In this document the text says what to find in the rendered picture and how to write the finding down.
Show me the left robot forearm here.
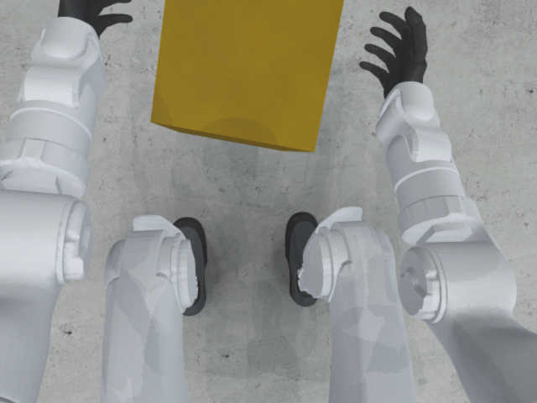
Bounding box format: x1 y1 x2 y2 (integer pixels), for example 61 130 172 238
0 17 107 199

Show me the right robot foot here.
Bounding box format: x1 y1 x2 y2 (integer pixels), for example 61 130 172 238
285 212 318 306

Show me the robot right upper arm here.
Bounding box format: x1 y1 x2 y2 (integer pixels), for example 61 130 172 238
398 241 537 403

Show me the right robot thigh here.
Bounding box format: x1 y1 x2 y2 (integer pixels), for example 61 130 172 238
309 221 417 403

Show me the robot right hand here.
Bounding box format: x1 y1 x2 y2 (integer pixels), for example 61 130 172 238
359 6 428 100

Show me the right robot forearm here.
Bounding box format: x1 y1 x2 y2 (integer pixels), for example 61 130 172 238
375 81 517 306

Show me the carton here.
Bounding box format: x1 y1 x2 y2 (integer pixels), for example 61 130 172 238
150 0 344 152

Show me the robot left hand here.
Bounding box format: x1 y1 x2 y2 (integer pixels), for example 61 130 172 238
58 0 133 40

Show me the robot left upper arm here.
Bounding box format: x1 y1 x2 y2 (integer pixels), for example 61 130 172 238
0 189 94 403

